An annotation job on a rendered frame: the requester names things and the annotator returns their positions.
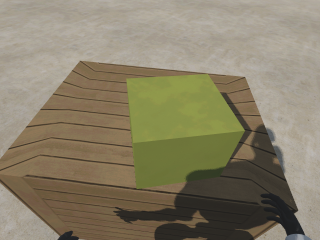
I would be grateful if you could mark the robot right hand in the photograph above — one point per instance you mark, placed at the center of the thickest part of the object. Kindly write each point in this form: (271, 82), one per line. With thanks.
(286, 217)

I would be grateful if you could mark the carton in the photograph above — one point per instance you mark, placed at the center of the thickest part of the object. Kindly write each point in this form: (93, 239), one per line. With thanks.
(182, 129)

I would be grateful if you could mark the pedestal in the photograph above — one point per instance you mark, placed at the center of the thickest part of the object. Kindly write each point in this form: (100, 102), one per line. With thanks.
(73, 166)

